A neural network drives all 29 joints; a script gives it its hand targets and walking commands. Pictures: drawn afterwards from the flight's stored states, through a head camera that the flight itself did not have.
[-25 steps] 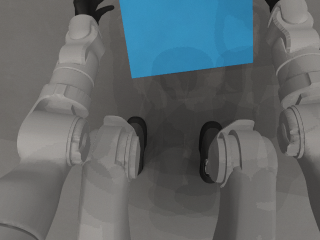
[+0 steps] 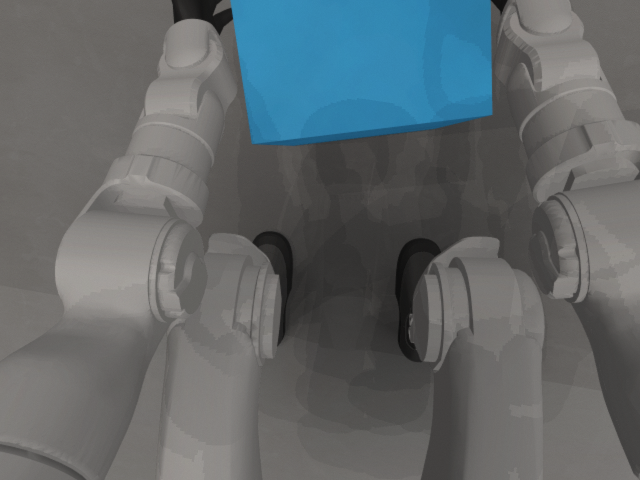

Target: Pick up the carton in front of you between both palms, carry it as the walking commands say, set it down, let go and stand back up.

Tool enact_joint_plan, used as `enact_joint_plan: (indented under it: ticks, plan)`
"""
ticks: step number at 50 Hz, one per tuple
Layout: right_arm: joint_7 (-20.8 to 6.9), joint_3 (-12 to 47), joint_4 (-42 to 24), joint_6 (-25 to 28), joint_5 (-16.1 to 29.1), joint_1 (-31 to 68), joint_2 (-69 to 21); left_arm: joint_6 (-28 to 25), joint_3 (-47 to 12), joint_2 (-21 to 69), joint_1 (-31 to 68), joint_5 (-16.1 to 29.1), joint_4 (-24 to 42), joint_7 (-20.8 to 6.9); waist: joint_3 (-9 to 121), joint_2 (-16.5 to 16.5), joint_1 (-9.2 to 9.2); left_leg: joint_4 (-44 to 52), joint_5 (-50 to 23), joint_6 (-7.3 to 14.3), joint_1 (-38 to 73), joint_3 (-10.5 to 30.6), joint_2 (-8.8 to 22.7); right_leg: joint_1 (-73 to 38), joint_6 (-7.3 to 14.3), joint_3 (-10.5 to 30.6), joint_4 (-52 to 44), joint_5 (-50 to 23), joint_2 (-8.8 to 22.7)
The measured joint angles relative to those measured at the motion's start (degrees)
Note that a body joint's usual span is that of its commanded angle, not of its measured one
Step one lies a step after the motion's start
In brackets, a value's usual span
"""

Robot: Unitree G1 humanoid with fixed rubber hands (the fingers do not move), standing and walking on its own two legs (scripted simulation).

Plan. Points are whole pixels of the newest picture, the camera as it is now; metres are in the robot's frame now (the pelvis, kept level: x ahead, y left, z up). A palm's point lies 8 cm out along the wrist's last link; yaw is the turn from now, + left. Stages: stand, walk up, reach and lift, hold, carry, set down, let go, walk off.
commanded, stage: reach and lift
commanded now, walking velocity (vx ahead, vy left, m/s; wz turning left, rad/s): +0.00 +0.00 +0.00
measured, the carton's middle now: (356, 44) +0.52 -0.03 -0.25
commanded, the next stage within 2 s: none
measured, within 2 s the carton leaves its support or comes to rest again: leaves its support in 0.10 s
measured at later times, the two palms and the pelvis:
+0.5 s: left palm (122, 2) +0.49 +0.11 -0.01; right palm out of the picture +0.50 -0.19 -0.02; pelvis +0.00 +0.00 +0.06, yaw -3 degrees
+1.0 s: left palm out of the picture +0.47 +0.12 +0.14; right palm out of the picture +0.46 -0.18 +0.13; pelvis +0.03 +0.01 +0.18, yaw -4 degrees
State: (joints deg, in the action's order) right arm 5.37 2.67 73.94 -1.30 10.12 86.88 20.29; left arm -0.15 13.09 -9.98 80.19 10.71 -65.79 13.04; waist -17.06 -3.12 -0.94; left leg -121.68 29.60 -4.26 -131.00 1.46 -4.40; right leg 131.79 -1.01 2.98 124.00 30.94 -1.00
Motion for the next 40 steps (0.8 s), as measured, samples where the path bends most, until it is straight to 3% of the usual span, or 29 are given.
enact_joint_plan:
  ticks: [3,7,12,16,17,24,28,33,40]
  plan:
    - [0.09,-1.49,-1.11,-2.05,-1.6,-0.72,-0.57,2.17,1.86,0.26,-0.74,-1.96,1.25,-0.67,0.52,0.02,-0.06,-1.12,0.68,-0.29,-0.02,0.3,-0.23,0.04,0.1,-0.16,1.03,0.57,-0.19]
    - [0.91,-1.38,-5.11,-3.96,-1.41,-3.88,-1.37,4.23,1.86,0.7,-3.47,-1.38,5.04,-0.32,2.24,-0.25,-0.1,-2.3,1.51,-0.78,-0.2,0.81,-0.9,0.17,0.0,-0.22,2.13,1.35,-0.57]
    - [1.67,-2.16,-13.47,-6.78,-1.39,-10.06,-2.86,6.62,2.69,2.62,-10.75,-0.87,14.21,0.09,6.09,-0.32,0.0,-2.54,2.33,-1.78,0.44,1.81,-1.99,-0.29,-0.94,0.17,1.97,1.53,-2.08]
    - [1.39,-5.88,-20.37,-10.15,-3.84,-15.97,-5.39,9.61,5.26,5.47,-17.03,-3.47,21.52,-0.3,10.95,0.07,0.22,-0.88,2.75,-1.98,2.41,2.2,-2.11,-2.01,-1.73,0.7,-0.09,1.24,-3.48]
    - [1.0,-7.24,-21.36,-10.93,-4.85,-17.19,-6.12,10.43,6.14,6.29,-18.18,-4.46,22.64,-1.45,12.45,0.19,0.19,-0.12,2.75,-1.92,3.0,2.23,-2.05,-2.54,-1.85,0.83,-0.95,1.1,-3.76]
    - [-1.88,-17.69,-21.34,-14.99,-14.63,-20.82,-10.98,15.14,15.15,11.26,-20.66,-15.32,23.29,-4.85,20.7,1.45,-0.21,7.72,1.71,-1.05,8.31,2.4,-1.94,-7.58,-2.18,1.66,-9.25,-0.75,-5.17]
    - [-2.97,-21.64,-21.86,-15.84,-18.87,-21.9,-13.11,16.51,17.57,12.32,-21.49,-19.13,24.05,-6.28,23.31,1.91,-0.1,12.67,0.57,-0.87,11.22,2.81,-2.41,-10.55,-2.06,1.95,-14.25,-1.88,-5.33]
    - [-3.46,-24.02,-24.27,-16.25,-21.5,-24.25,-15.22,17.31,18.01,13.04,-23.12,-21.03,25.75,-7.23,25.69,2.0,0.13,17.72,-0.43,-0.85,14.44,3.43,-2.87,-13.98,-1.96,2.08,-19.34,-2.65,-5.18]
    - [-3.48,-23.16,-29.86,-17.05,-20.68,-30.51,-17.1,17.87,15.74,14.12,-27.88,-20.26,29.17,-7.5,27.89,1.83,0.19,23.4,-0.56,-0.4,20.1,3.93,-2.84,-19.87,-2.01,2.34,-25.24,-2.65,-5.1]
